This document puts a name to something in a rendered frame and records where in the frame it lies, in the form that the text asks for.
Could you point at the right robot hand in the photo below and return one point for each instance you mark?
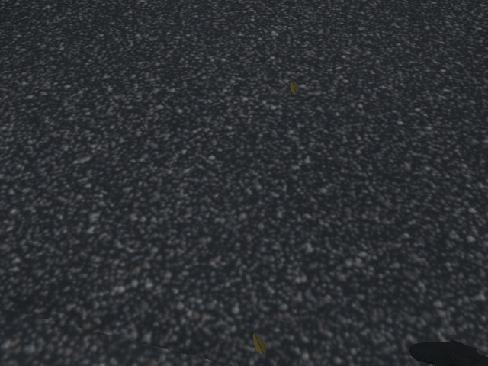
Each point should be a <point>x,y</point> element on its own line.
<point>447,354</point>

